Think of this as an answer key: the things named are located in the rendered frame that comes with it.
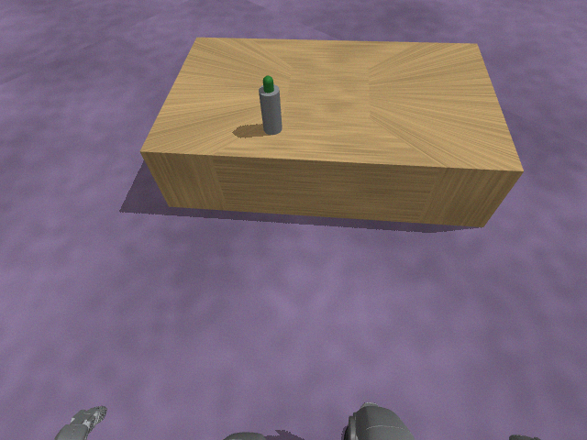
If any bottle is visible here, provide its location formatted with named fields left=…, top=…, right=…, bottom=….
left=259, top=76, right=282, bottom=135

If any left robot hand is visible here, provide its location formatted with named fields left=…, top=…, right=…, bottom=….
left=54, top=406, right=107, bottom=440

